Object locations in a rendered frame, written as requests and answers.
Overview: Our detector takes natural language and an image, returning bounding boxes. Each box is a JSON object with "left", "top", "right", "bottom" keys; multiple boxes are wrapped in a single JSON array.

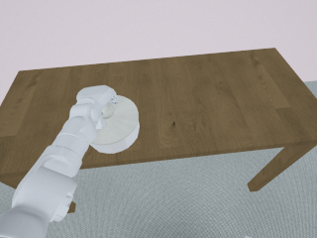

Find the knob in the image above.
[{"left": 102, "top": 102, "right": 114, "bottom": 119}]

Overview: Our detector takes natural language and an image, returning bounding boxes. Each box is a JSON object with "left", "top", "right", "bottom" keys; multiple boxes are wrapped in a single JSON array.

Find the pot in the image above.
[{"left": 89, "top": 120, "right": 140, "bottom": 154}]

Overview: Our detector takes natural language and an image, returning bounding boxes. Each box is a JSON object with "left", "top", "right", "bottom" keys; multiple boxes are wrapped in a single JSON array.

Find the left robot hand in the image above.
[{"left": 76, "top": 85, "right": 119, "bottom": 130}]

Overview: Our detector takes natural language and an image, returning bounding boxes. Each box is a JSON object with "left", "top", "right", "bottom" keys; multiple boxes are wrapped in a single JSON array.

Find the table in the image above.
[{"left": 0, "top": 48, "right": 317, "bottom": 213}]

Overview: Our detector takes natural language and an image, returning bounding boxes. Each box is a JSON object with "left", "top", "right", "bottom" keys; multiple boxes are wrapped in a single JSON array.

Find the lid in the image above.
[{"left": 91, "top": 95, "right": 139, "bottom": 146}]

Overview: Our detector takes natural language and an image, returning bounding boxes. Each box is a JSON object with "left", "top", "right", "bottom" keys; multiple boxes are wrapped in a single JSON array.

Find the left robot forearm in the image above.
[{"left": 12, "top": 97, "right": 102, "bottom": 207}]

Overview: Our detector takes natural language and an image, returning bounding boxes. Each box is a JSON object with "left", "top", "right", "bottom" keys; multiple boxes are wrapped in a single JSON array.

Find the left robot upper arm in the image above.
[{"left": 0, "top": 166, "right": 77, "bottom": 238}]

